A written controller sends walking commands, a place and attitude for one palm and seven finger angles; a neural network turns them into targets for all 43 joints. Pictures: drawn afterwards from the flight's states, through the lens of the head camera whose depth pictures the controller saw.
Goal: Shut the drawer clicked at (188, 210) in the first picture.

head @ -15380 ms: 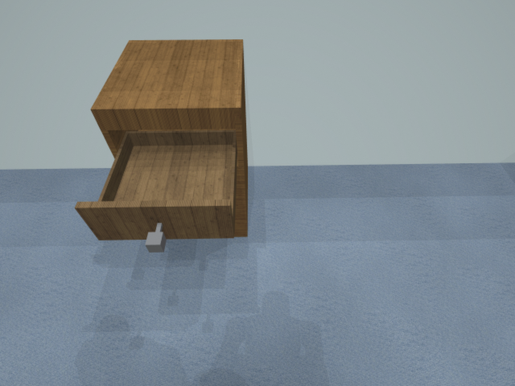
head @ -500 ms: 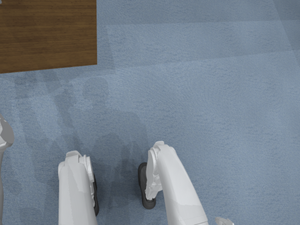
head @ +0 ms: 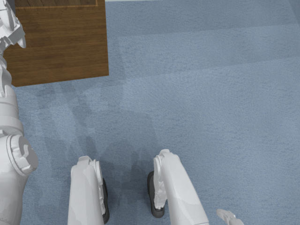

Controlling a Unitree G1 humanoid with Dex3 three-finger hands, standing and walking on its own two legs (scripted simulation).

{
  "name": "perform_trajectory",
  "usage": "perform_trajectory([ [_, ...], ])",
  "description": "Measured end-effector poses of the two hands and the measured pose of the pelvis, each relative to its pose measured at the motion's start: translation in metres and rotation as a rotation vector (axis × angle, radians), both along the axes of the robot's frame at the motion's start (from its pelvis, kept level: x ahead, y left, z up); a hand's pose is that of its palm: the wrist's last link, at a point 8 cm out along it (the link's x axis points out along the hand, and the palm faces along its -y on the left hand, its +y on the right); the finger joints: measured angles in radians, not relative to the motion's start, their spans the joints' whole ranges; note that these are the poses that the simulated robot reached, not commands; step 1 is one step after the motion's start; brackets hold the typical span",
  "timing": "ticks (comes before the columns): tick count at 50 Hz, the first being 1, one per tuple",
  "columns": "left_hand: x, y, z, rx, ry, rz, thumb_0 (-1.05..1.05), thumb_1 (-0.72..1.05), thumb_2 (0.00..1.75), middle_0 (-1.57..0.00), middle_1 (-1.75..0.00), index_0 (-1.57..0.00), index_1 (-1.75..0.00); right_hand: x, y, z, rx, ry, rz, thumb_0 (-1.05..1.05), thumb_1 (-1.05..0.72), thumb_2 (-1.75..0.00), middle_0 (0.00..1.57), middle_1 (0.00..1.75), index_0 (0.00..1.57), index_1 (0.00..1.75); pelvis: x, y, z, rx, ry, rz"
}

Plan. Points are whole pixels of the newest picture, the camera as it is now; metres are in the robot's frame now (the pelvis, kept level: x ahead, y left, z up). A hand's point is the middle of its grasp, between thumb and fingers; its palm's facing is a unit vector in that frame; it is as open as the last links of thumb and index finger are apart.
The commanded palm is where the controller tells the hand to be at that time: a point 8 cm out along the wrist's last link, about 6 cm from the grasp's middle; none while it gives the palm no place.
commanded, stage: draw the hand back to the body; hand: left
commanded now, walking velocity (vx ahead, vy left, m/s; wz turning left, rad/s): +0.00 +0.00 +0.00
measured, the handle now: out of the picture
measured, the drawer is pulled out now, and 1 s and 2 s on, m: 0.00 0.00 0.00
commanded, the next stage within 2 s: step back with the hand held close in 1.36 s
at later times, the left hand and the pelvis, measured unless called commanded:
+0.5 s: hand out of the picture +0.39 +0.25 +0.19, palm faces +0.15 -0.99 -0.04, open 3.3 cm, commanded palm +0.35 +0.30 +0.20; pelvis +0.05 +0.00 +0.14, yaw +6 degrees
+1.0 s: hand out of the picture +0.28 +0.26 +0.33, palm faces +0.40 -0.84 -0.37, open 3.3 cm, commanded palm +0.23 +0.30 +0.36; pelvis +0.08 +0.00 +0.23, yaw +6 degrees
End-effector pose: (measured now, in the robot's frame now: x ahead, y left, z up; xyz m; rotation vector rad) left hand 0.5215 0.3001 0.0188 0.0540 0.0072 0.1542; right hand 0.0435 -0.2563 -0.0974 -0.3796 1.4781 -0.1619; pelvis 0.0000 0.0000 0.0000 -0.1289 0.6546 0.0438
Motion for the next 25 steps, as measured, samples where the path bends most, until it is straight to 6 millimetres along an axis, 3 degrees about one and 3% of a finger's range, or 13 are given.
perform_trajectory([
  [4, -0.009, 0.003, 0.012, 0.023, -0.040, 0.004, 0.02, 0.85, 0.90, -1.40, -1.60, -1.40, -1.60, 0.015, 0.001, 0.002, 0.017, -0.018, -0.015, 0.00, -0.90, -0.89, 0.20, 0.30, 0.21, 0.30, 0.006, 0.001, 0.007, 0.004, -0.003, 0.000],
  [9, -0.053, 0.002, 0.052, 0.070, -0.017, -0.041, 0.02, 0.88, 0.90, -1.39, -1.60, -1.40, -1.60, 0.047, 0.012, 0.022, 0.095, -0.083, -0.025, 0.01, -0.90, -0.89, 0.20, 0.30, 0.20, 0.30, 0.016, 0.002, 0.041, 0.024, -0.041, 0.009],
  [16, -0.118, 0.011, 0.114, -0.011, 0.042, 0.034, 0.02, 0.89, 0.90, -1.40, -1.60, -1.40, -1.60, 0.119, 0.026, 0.082, 0.139, -0.302, 0.070, 0.01, -0.90, -0.89, 0.20, 0.30, 0.21, 0.30, 0.032, 0.000, 0.099, 0.049, -0.135, 0.044],
  [21, -0.142, 0.012, 0.152, -0.020, -0.008, 0.054, 0.02, 0.90, 0.90, -1.40, -1.60, -1.40, -1.60, 0.165, 0.024, 0.127, 0.111, -0.475, 0.132, 0.01, -0.90, -0.89, 0.20, 0.30, 0.21, 0.30, 0.041, 0.000, 0.123, 0.057, -0.215, 0.072],
  [25, -0.160, 0.000, 0.171, -0.016, 0.007, -0.005, 0.02, 0.90, 0.90, -1.40, -1.60, -1.40, -1.60, 0.185, 0.024, 0.160, 0.102, -0.572, 0.144, 0.01, -0.90, -0.89, 0.20, 0.30, 0.21, 0.30, 0.047, 0.003, 0.141, 0.067, -0.285, 0.080],
])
